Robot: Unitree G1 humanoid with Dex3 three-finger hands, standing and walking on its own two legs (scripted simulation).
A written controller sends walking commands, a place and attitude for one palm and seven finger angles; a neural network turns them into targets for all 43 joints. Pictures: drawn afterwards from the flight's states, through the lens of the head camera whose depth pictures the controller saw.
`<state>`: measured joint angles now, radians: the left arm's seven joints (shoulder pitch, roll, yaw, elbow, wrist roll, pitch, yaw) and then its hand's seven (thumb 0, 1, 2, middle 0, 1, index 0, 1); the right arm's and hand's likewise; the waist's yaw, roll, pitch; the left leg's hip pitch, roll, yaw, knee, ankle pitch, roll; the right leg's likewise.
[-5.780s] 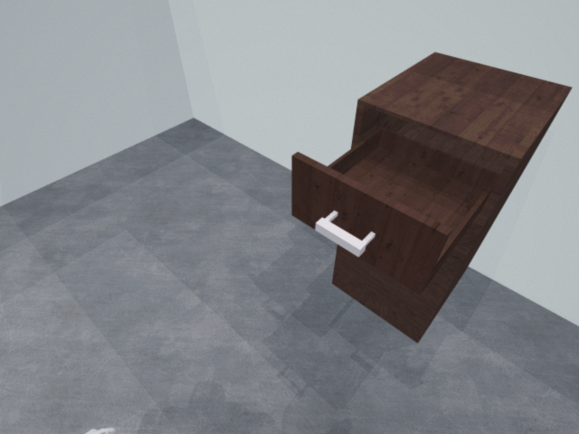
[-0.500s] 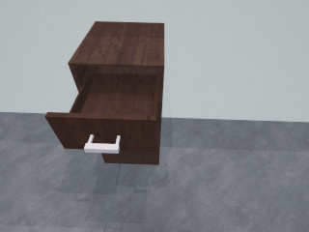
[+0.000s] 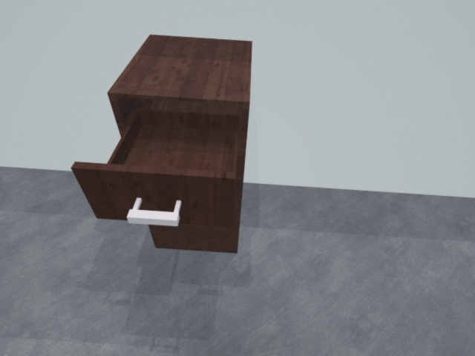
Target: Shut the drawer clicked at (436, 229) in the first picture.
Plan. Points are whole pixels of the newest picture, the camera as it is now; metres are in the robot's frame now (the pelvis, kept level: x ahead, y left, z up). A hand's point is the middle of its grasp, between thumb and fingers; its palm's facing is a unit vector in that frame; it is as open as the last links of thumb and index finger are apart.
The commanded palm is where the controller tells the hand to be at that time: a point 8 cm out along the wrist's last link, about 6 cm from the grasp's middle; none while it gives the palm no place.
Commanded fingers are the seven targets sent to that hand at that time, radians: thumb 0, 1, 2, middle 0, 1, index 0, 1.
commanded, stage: shuffle to correct the standing spot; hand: left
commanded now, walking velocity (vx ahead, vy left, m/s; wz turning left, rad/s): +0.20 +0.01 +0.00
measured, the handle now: (156, 210) +0.42 +0.21 -0.05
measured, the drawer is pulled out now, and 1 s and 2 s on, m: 0.29 0.29 0.29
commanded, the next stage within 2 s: come to a stop and stand still in 0.54 s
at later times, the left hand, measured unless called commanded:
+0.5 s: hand out of the picture +0.04 +0.16 -0.19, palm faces +0.11 -0.99 -0.13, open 7.4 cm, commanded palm none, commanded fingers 0.00 0.90 0.90 -0.20 -0.30 -0.20 -0.30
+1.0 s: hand (174, 318) +0.24 +0.14 -0.17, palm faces +0.03 -0.97 -0.25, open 7.3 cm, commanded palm none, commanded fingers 0.00 0.90 0.90 -0.20 -0.30 -0.20 -0.30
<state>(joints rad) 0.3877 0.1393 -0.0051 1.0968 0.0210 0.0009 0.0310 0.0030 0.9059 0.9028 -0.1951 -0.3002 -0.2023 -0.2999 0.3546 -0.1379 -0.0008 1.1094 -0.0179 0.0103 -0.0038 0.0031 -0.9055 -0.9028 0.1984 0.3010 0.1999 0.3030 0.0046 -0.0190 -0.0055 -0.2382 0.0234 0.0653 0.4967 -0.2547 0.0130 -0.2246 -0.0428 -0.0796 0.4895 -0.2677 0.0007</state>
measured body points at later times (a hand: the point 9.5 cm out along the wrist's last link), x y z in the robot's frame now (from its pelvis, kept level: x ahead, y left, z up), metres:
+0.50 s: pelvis +0.08 +0.01 -0.01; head +0.09 +0.03 +0.44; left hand +0.03 +0.21 -0.18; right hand +0.07 -0.20 -0.17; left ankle +0.05 +0.10 -0.74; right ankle +0.02 -0.12 -0.74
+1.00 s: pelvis +0.14 -0.04 -0.01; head +0.17 -0.06 +0.43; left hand +0.23 +0.20 -0.15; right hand +0.13 -0.26 -0.18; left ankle +0.08 +0.09 -0.68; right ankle +0.25 -0.12 -0.74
